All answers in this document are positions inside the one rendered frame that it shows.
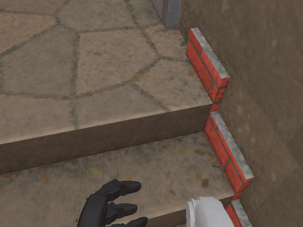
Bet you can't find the right robot thigh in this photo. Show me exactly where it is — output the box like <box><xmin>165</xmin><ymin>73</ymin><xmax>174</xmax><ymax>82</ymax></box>
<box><xmin>186</xmin><ymin>197</ymin><xmax>235</xmax><ymax>227</ymax></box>

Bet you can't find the robot left hand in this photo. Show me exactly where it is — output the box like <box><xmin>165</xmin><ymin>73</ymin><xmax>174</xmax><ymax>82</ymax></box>
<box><xmin>76</xmin><ymin>179</ymin><xmax>148</xmax><ymax>227</ymax></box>

